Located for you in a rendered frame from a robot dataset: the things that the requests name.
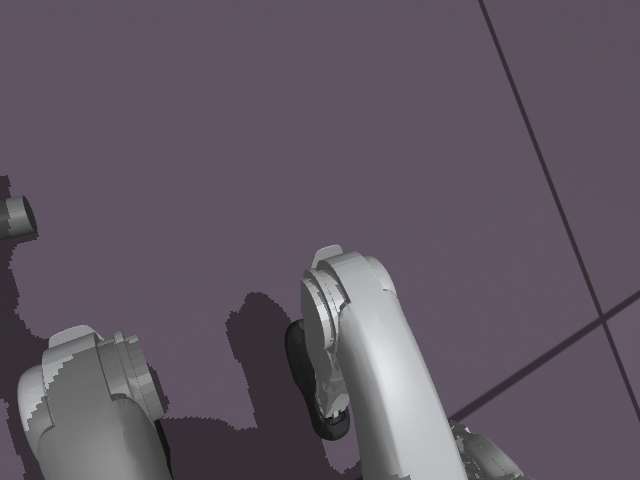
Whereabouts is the right robot foot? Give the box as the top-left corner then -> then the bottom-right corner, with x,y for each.
285,319 -> 350,441

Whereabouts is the left robot foot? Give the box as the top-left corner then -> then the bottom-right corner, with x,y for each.
154,419 -> 174,480

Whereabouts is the can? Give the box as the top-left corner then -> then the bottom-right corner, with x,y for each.
0,196 -> 37,241

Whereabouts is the right robot hand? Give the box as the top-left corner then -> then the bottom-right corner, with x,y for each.
449,420 -> 525,480

